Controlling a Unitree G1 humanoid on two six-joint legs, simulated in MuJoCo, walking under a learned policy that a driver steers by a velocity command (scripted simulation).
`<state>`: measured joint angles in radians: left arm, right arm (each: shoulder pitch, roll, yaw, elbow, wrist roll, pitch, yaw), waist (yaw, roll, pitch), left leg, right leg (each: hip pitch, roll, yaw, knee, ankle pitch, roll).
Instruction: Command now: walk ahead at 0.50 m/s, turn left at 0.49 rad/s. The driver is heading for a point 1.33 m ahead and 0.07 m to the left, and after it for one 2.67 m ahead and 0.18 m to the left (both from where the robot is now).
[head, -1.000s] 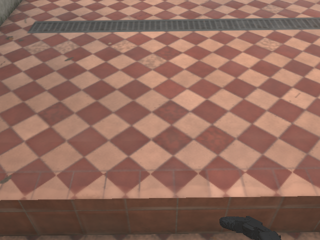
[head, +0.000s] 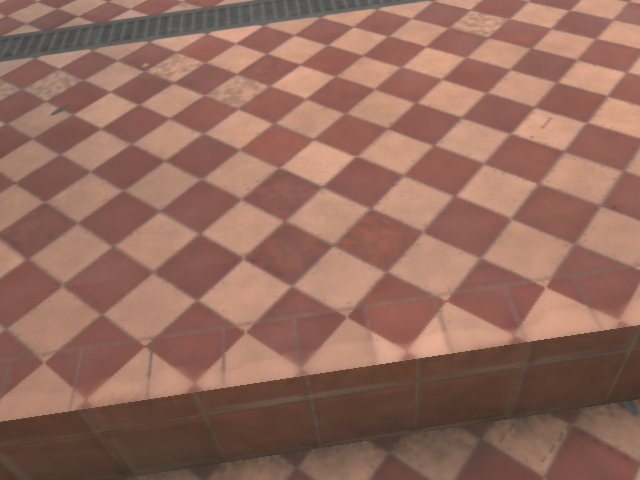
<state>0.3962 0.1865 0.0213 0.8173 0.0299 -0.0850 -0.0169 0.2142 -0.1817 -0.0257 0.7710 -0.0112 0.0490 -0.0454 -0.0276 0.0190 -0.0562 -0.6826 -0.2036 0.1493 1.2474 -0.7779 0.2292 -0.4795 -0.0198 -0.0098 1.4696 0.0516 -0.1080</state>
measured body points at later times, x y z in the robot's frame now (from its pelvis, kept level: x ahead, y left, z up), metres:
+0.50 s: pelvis +0.21 -0.07 +0.18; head +0.28 -0.06 +0.63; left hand +0.46 +0.12 +0.12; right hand +0.27 -0.32 +0.04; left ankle +0.07 +0.05 -0.49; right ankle +0.36 -0.17 -0.41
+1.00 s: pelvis +0.42 +0.08 +0.35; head +0.46 +0.10 +0.79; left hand +0.30 +0.27 +0.20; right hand +0.74 +0.03 +0.32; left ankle +0.54 +0.23 -0.20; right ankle +0.36 -0.17 -0.39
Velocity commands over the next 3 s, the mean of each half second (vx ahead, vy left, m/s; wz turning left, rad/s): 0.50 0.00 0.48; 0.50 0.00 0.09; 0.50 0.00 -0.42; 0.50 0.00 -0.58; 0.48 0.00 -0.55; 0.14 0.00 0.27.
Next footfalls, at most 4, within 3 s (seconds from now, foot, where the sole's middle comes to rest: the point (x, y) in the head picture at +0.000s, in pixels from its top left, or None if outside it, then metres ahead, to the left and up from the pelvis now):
0.44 right None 0.40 -0.17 -0.44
0.98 left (175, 330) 0.58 0.25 -0.23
1.68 right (225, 214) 0.82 0.20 -0.23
2.10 left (187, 94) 1.23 0.32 -0.23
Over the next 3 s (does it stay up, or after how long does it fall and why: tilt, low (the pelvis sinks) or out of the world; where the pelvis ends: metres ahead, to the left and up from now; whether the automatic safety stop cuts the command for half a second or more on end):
stays up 1.26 0.12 0.54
